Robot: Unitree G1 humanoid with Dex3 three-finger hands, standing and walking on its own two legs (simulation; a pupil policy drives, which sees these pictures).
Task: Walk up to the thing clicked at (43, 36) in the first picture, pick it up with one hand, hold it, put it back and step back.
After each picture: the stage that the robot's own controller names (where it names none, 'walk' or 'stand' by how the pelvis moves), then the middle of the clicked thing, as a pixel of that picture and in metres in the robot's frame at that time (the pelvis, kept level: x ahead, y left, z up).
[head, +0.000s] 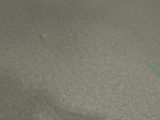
stand; (45, 39) +1.41 +0.44 -0.72
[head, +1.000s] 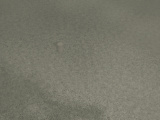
walk; (60, 47) +1.33 +0.18 -0.69
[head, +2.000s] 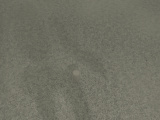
walk; (76, 76) +0.79 +0.06 -0.69
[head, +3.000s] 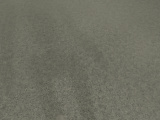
walk; out of the picture +0.43 +0.15 -0.71
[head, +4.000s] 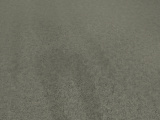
stand; out of the picture +0.32 +0.14 -0.70
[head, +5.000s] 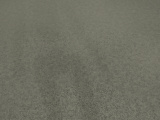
stand; out of the picture +0.29 +0.16 -0.73
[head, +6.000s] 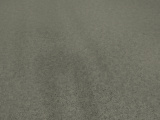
stand; out of the picture +0.28 +0.17 -0.73
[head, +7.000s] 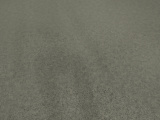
stand; out of the picture +0.28 +0.16 -0.73
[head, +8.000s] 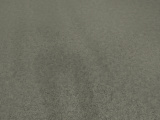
stand; out of the picture +0.28 +0.16 -0.73
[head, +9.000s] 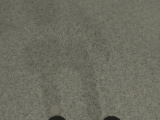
go down; (55, 110) +0.32 +0.16 -0.57
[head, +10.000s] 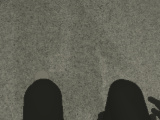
go down; (43, 79) +0.37 +0.19 -0.31
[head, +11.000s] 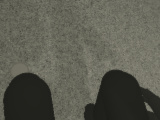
close in; (21, 73) +0.36 +0.22 -0.27
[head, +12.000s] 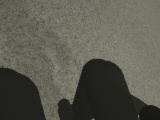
close; out of the picture +0.35 +0.24 -0.21
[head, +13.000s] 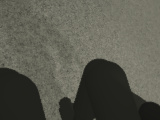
lift; out of the picture +0.35 +0.25 -0.21
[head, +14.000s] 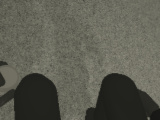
lift; (6, 81) +0.30 +0.26 -0.10
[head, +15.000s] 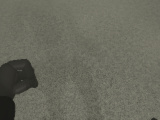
hold; out of the picture +0.32 +0.24 -0.65
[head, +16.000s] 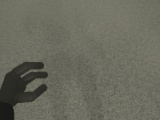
go down; out of the picture +0.32 +0.24 -0.70
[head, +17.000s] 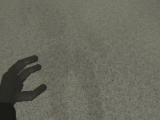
go down; out of the picture +0.33 +0.23 -0.67
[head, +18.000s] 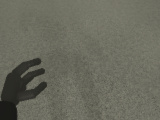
stand; out of the picture +0.32 +0.22 -0.70
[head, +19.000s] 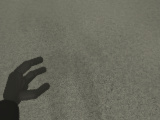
stand; out of the picture +0.33 +0.21 -0.70
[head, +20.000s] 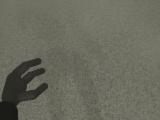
stand; out of the picture +0.33 +0.20 -0.70
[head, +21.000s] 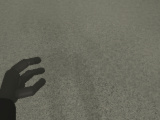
stand; out of the picture +0.33 +0.20 -0.71
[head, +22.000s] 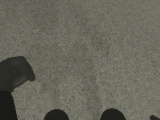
crouch; (48, 103) +0.36 +0.20 -0.55
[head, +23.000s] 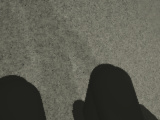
lower; out of the picture +0.37 +0.27 -0.26
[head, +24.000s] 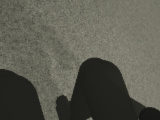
lower; out of the picture +0.38 +0.25 -0.24
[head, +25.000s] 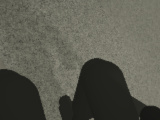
lower; out of the picture +0.41 +0.21 -0.24
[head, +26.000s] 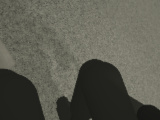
lower; out of the picture +0.43 +0.17 -0.24
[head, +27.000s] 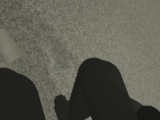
lower; (6, 47) +0.45 +0.14 -0.25
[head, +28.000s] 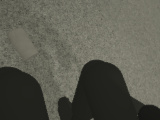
withdraw; (23, 45) +0.48 +0.10 -0.25
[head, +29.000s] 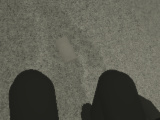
stand; (66, 50) +0.50 +0.04 -0.29
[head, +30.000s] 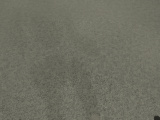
stand; out of the picture +0.40 -0.10 -0.66
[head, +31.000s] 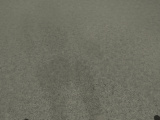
stand; out of the picture +0.43 -0.11 -0.69
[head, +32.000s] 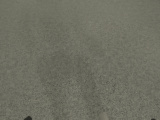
stand; out of the picture +0.42 -0.14 -0.70
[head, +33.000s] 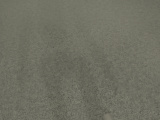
stand; out of the picture +0.46 -0.16 -0.74
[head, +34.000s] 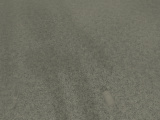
walk; (108, 98) +0.56 -0.14 -0.73
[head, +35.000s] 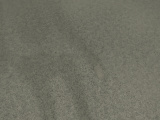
walk; (99, 72) +0.77 -0.20 -0.73
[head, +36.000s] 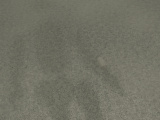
stand; (101, 63) +1.03 -0.11 -0.73
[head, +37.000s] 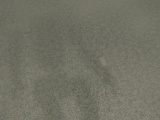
stand; (103, 63) +1.02 -0.19 -0.75
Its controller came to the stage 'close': yes
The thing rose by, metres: 0.26
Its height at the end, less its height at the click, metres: -0.02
